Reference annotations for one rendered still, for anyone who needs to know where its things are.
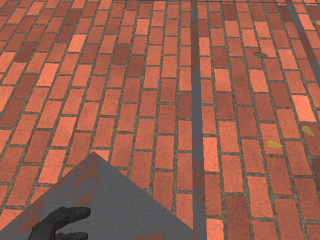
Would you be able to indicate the left robot hand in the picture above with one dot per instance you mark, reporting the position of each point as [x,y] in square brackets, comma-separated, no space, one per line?
[46,229]

